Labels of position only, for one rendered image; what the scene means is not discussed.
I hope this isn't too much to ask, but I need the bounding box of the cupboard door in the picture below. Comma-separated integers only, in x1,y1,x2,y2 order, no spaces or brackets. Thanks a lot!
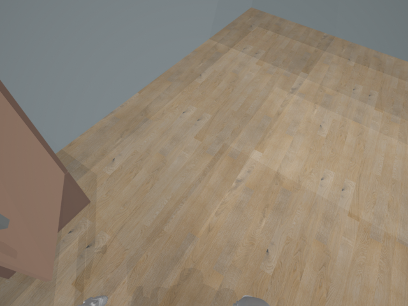
0,91,64,282

